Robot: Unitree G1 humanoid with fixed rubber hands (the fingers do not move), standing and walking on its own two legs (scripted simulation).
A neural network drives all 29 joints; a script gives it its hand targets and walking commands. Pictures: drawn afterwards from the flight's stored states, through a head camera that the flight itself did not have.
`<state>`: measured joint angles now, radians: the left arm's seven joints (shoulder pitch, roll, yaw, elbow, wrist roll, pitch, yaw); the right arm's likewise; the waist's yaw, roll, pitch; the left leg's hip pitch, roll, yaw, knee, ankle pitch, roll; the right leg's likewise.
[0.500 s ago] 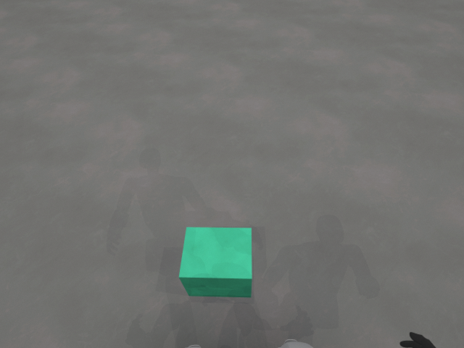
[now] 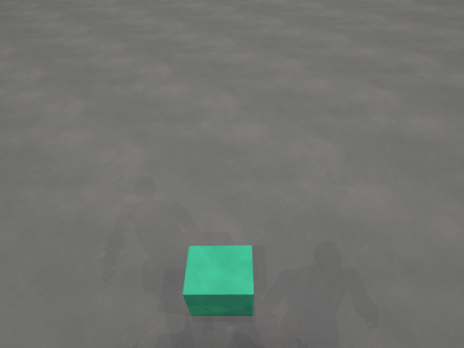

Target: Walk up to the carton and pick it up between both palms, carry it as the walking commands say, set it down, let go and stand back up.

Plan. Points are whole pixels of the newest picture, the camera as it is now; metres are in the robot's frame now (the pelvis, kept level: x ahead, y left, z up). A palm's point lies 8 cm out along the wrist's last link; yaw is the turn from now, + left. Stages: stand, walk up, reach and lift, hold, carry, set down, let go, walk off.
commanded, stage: walk up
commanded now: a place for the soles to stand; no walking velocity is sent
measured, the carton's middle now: (221, 281) +0.54 +0.08 -0.64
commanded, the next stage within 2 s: none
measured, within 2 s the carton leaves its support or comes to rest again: neither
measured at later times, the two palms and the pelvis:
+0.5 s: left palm out of the picture +0.13 +0.30 -0.08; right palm out of the picture +0.14 -0.31 -0.10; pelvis +0.03 -0.01 +0.02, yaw -1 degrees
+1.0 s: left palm out of the picture +0.13 +0.31 -0.08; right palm out of the picture +0.12 -0.30 -0.09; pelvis +0.03 +0.00 +0.03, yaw -1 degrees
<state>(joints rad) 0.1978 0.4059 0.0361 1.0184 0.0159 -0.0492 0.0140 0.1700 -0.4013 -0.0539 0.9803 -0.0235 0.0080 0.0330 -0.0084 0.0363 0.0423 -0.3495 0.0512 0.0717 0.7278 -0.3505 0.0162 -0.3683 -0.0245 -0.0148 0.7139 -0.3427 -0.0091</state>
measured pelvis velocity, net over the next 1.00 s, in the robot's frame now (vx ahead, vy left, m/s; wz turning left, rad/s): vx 0.03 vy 0.00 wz -0.01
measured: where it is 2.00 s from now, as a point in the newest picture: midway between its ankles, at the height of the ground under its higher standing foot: outside the picture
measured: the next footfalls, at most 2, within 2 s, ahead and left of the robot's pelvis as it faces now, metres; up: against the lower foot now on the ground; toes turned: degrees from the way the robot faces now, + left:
left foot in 1.22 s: +0.14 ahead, +0.22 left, +0.00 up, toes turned -7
right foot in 1.48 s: +0.13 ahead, +0.01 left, +0.00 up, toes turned -4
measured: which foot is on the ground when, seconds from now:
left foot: down 0.00-1.00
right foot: down 0.00-1.00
